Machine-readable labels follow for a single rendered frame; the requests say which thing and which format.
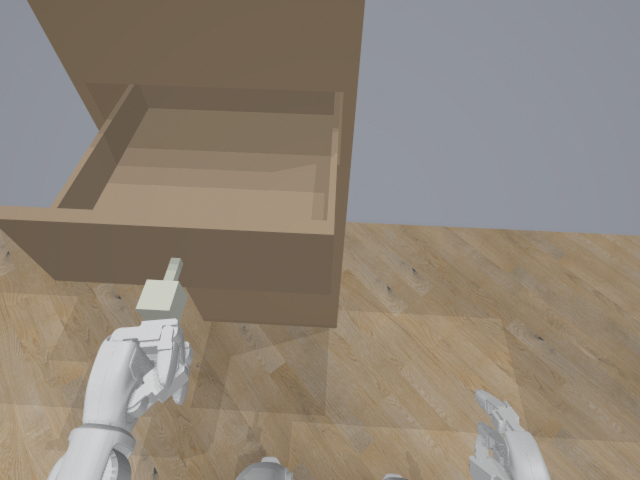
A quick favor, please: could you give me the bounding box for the left robot shin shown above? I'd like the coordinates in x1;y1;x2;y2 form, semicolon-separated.
261;457;281;465

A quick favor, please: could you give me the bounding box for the left robot hand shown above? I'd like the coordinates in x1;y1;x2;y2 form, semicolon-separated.
82;318;194;433

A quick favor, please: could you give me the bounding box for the handle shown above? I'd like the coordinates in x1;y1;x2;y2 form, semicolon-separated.
136;258;188;324

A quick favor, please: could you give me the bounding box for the right robot hand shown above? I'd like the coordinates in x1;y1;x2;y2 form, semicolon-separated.
469;389;550;480

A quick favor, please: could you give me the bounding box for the cabinet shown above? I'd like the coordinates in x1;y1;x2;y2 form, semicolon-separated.
27;0;365;328

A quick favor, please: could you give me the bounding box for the robot left forearm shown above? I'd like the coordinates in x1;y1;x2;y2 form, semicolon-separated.
47;424;136;480

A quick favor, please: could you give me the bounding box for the drawer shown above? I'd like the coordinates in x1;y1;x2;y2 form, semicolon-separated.
0;84;340;295

